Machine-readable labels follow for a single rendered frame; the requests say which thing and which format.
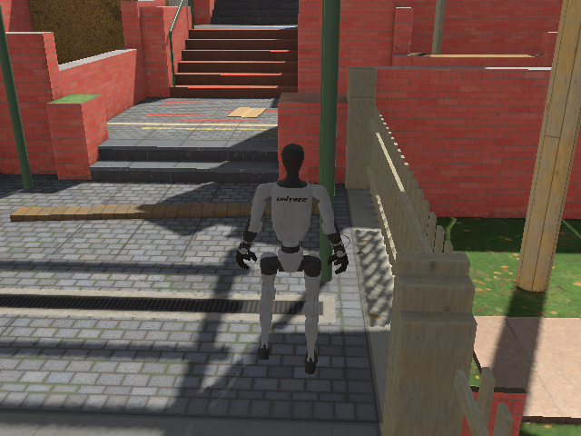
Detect right robot hand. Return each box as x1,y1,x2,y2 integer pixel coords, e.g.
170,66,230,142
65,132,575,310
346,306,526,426
328,254,349,274

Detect left robot forearm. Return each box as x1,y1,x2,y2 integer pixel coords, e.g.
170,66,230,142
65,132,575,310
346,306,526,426
238,219,257,254

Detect right robot forearm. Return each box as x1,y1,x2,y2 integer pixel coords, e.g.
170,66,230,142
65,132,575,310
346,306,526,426
327,221,346,257

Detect left robot foot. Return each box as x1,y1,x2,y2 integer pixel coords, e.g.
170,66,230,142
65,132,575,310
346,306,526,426
258,344,271,360

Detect right robot thigh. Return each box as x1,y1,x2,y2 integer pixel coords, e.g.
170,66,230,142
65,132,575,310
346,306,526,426
303,253,321,319

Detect robot right upper arm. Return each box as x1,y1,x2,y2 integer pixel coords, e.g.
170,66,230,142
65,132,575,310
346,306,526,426
311,183,336,235

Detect left robot hand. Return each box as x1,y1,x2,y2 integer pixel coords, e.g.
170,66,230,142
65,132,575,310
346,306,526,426
236,250,257,270

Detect robot left upper arm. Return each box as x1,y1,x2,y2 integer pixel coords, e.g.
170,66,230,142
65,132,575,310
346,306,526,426
248,183,273,233

